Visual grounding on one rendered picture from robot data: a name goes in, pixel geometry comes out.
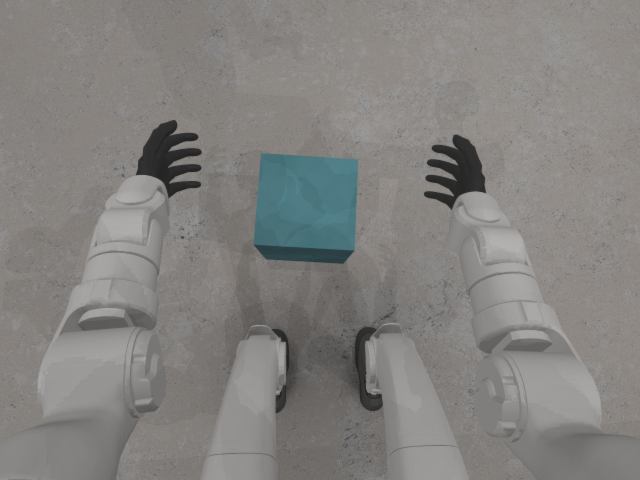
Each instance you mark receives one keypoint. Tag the left robot forearm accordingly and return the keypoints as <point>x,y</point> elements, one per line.
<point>119,281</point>

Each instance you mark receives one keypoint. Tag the carton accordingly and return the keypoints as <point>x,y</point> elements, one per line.
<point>306,208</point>

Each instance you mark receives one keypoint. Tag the right robot upper arm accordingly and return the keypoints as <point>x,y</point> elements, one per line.
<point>545,407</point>

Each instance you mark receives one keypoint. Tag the robot left hand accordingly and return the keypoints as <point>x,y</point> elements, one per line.
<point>156,159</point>

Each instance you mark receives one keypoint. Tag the robot left foot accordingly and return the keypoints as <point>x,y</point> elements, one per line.
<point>281,399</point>

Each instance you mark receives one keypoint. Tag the robot right hand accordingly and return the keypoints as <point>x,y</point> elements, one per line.
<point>468,172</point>

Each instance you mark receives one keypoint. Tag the robot right shin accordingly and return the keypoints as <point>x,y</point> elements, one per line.
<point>385,328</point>

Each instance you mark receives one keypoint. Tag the left robot upper arm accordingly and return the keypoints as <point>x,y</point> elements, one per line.
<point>96,385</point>

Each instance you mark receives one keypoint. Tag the right robot forearm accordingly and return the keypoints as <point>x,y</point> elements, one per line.
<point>509,310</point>

